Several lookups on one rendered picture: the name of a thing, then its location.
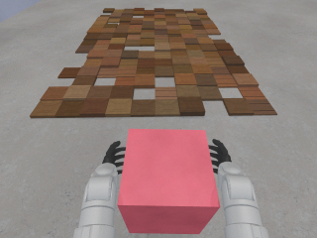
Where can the right robot hand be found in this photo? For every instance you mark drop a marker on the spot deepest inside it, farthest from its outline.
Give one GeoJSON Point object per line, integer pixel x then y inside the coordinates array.
{"type": "Point", "coordinates": [222, 155]}

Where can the robot right forearm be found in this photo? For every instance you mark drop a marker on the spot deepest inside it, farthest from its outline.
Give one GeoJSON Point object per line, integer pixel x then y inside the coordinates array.
{"type": "Point", "coordinates": [240, 204]}

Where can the robot left forearm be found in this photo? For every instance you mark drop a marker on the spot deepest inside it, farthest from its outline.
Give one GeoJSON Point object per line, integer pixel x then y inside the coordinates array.
{"type": "Point", "coordinates": [99, 204]}

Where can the carton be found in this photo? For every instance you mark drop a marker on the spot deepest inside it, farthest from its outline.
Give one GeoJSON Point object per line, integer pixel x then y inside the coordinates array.
{"type": "Point", "coordinates": [167, 184]}

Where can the left robot hand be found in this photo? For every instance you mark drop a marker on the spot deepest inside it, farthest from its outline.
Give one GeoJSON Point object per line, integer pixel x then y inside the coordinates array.
{"type": "Point", "coordinates": [111, 158]}

